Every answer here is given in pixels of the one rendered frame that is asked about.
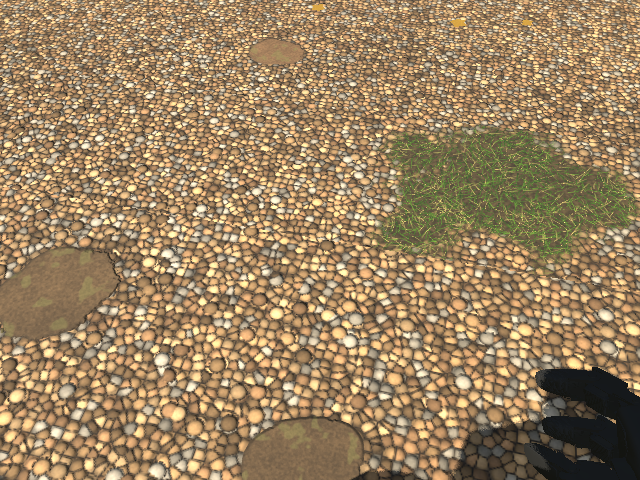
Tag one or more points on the robot right hand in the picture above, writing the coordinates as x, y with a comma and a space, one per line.
618, 445

